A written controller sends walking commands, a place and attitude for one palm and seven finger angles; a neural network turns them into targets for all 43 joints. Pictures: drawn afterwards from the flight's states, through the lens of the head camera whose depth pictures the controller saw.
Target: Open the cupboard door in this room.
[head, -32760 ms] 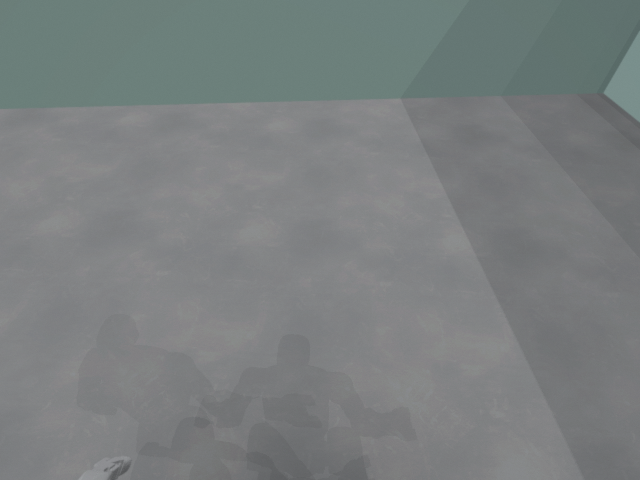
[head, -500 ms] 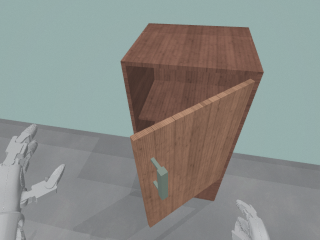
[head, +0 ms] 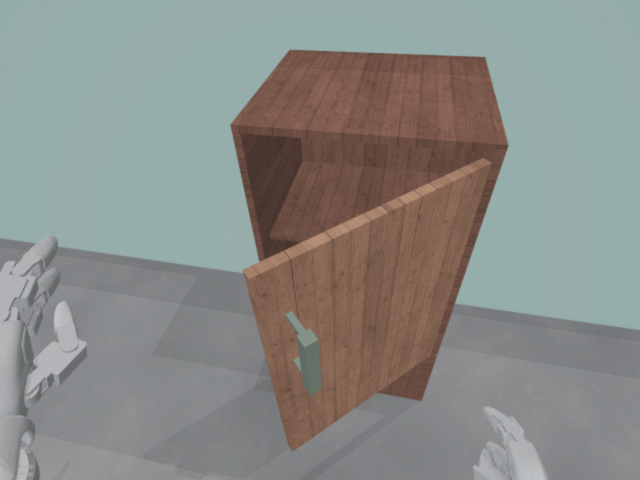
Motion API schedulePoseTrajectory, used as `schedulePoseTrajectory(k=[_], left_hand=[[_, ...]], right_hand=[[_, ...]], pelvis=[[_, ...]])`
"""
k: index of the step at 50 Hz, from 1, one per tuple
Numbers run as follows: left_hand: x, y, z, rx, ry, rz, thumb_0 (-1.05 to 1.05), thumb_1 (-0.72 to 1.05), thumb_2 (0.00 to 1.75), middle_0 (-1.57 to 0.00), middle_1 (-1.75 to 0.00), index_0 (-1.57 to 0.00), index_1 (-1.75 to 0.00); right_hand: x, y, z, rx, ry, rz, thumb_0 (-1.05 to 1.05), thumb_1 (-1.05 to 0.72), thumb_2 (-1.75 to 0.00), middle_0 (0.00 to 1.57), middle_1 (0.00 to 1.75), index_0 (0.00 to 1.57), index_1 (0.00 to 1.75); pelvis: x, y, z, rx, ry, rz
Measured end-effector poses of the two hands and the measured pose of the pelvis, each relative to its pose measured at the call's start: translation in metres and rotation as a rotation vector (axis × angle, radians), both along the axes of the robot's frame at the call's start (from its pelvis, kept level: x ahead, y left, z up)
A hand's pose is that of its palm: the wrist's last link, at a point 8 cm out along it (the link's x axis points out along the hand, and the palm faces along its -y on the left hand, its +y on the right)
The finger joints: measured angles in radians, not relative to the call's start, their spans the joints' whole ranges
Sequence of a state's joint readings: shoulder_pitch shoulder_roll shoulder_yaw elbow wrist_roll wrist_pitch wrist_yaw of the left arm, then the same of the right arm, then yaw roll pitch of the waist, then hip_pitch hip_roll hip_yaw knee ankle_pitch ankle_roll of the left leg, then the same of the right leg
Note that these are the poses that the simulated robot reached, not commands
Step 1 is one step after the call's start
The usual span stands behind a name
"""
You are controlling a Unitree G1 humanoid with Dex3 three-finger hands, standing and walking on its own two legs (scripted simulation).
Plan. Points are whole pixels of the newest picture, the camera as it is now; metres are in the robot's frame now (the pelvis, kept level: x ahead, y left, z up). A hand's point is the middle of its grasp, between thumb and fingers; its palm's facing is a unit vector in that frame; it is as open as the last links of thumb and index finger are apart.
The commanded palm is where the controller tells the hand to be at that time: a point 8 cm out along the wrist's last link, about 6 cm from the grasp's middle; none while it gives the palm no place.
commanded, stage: step back with the hand held close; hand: left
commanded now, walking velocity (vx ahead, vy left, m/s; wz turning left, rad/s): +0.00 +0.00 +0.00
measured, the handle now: (302, 353) +0.30 +0.07 -0.03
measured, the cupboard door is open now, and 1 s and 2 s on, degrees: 45 45 45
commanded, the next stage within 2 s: stop stepping back and stand still in 1.20 s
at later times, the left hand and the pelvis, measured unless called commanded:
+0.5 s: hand (37, 380) +0.15 +0.28 +0.15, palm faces +0.35 -0.79 -0.50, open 7.4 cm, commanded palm +0.09 +0.32 +0.17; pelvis -0.05 +0.02 +0.00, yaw +0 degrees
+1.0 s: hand out of the picture +0.04 +0.31 +0.16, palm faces +0.52 -0.76 -0.40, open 7.4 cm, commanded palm -0.02 +0.35 +0.17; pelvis -0.14 +0.04 -0.02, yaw +4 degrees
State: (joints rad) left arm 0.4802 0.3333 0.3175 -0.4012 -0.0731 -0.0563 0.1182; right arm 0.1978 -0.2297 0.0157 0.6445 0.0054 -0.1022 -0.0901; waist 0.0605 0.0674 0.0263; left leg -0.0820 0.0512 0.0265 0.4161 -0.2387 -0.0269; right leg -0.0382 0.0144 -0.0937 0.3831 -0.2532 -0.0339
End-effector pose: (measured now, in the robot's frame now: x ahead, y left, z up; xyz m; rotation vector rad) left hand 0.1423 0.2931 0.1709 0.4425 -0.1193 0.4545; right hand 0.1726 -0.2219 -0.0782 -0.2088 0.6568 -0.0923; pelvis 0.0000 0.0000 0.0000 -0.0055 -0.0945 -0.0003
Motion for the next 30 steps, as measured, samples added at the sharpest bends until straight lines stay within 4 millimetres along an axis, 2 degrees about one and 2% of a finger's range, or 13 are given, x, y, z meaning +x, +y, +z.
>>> schedulePoseTrajectory(k=[10,15,20,30], left_hand=[[0.0,0.008,0.01,0.058,-0.027,-0.006,0.01,0.89,0.89,-0.21,-0.3,-0.22,-0.3],[-0.002,0.012,0.001,0.076,0.039,-0.046,0.01,0.89,0.89,-0.21,-0.3,-0.21,-0.3],[-0.013,0.013,-0.006,0.082,0.091,-0.093,0.01,0.89,0.89,-0.21,-0.3,-0.22,-0.3],[-0.05,0.036,0.008,0.14,-0.022,-0.078,0.01,0.89,0.89,-0.21,-0.3,-0.22,-0.3]], right_hand=[[-0.009,0.0,-0.002,0.008,0.024,-0.008,0.01,-0.91,-0.9,0.21,0.3,0.2,0.3],[-0.021,-0.004,-0.001,-0.014,0.066,-0.045,0.01,-0.91,-0.9,0.21,0.3,0.2,0.3],[-0.037,-0.006,-0.001,-0.041,0.095,-0.09,0.01,-0.91,-0.9,0.21,0.3,0.2,0.3],[-0.068,0.014,0.006,-0.056,0.063,-0.086,0.01,-0.91,-0.9,0.21,0.3,0.2,0.3]], pelvis=[[-0.011,0.001,0.0,-0.012,0.023,0.012],[-0.021,0.008,0.0,-0.01,0.058,0.004],[-0.032,0.017,-0.002,-0.007,0.072,-0.004],[-0.066,0.031,-0.007,-0.012,0.063,-0.003]])
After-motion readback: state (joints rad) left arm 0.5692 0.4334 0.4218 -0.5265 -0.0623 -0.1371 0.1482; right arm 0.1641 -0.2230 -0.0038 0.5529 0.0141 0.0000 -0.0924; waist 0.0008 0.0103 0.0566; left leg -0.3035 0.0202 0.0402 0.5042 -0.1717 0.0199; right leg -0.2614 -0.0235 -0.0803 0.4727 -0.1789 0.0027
